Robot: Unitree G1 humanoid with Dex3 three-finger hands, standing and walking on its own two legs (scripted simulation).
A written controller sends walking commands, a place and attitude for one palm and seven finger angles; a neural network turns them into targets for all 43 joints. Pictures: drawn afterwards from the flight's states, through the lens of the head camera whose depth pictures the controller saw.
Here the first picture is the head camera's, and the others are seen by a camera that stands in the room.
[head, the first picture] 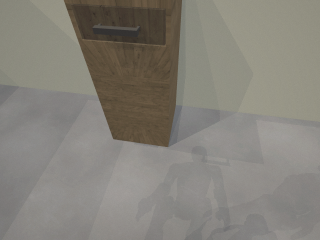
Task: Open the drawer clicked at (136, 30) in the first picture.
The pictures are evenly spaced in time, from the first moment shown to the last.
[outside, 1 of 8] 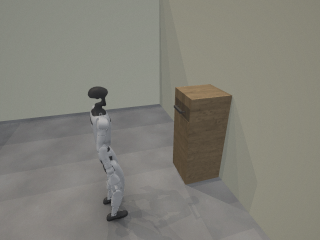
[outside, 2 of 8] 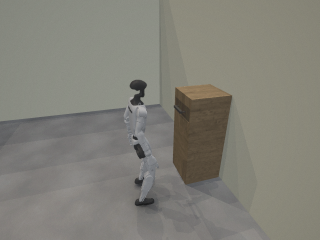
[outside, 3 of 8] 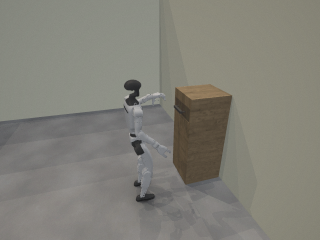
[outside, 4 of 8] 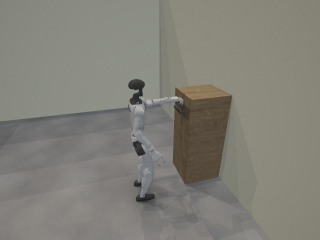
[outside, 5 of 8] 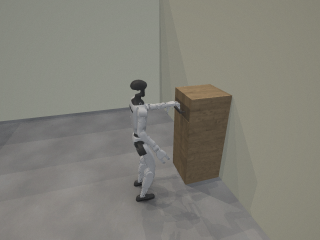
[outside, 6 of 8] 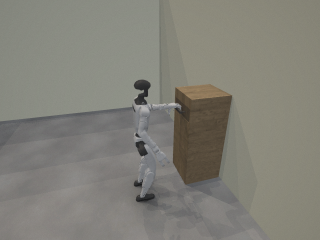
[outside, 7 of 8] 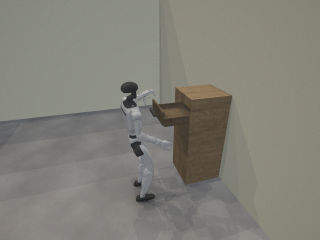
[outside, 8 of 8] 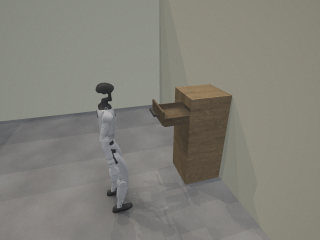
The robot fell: no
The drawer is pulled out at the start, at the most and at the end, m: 0.00 0.30 0.28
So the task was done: yes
